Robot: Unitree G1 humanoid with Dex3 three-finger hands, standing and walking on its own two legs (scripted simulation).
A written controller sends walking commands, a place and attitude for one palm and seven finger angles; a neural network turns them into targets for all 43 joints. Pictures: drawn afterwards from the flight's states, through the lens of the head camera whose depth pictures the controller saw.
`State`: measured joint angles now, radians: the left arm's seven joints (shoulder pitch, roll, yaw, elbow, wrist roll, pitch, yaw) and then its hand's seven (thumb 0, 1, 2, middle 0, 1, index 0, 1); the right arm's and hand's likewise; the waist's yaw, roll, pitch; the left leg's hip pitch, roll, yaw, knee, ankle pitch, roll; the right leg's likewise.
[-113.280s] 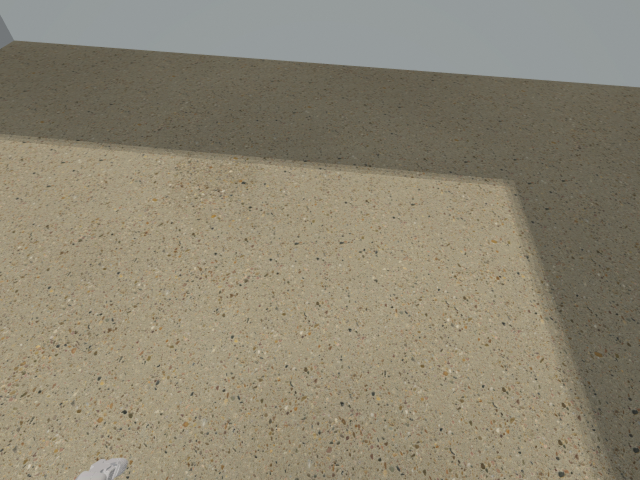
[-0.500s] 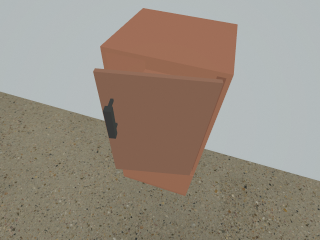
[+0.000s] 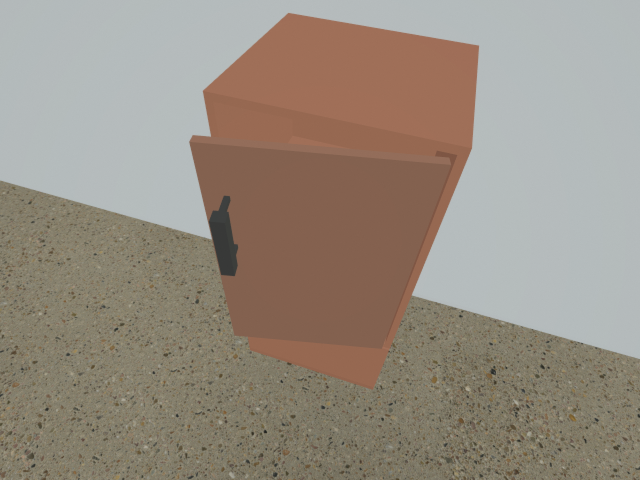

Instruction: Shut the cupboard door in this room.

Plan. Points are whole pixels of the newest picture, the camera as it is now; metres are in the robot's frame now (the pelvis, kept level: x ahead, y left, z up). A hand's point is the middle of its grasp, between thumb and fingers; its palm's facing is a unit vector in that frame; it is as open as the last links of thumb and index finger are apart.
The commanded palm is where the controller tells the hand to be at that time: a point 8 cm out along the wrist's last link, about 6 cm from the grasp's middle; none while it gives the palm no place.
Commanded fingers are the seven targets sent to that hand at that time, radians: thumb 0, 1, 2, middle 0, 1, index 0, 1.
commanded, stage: look again from close up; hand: left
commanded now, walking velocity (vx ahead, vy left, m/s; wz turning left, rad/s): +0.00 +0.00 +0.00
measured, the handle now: (227, 236) +0.50 +0.19 -0.03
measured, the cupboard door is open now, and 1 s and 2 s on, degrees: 13 13 13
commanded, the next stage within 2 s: shuffle to correct the standing spot in 0.06 s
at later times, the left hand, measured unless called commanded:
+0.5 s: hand out of the picture -0.02 +0.16 -0.19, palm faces +0.01 -0.99 -0.16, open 7.4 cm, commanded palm none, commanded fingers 0.00 0.90 0.90 -0.20 -0.30 -0.20 -0.30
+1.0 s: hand out of the picture +0.04 +0.18 -0.18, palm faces -0.01 -0.98 -0.21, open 7.4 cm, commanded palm none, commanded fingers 0.00 0.90 0.90 -0.20 -0.30 -0.20 -0.30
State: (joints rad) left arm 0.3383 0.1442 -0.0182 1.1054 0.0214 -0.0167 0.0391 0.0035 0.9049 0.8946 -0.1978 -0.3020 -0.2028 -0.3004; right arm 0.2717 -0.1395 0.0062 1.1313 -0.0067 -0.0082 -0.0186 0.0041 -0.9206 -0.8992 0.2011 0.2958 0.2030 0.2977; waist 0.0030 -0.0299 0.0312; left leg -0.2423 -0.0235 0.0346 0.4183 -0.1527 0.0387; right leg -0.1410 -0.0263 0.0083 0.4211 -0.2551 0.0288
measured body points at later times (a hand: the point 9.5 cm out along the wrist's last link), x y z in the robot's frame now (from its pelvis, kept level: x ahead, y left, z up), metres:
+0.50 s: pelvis +0.03 +0.01 -0.01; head +0.04 +0.02 +0.44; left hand -0.02 +0.22 -0.17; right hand +0.02 -0.21 -0.17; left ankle +0.05 +0.09 -0.74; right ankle -0.02 -0.14 -0.74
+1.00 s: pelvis +0.00 +0.00 -0.01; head +0.00 +0.00 +0.44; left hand +0.04 +0.23 -0.16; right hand +0.06 -0.23 -0.15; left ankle +0.05 +0.09 -0.74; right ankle -0.02 -0.14 -0.74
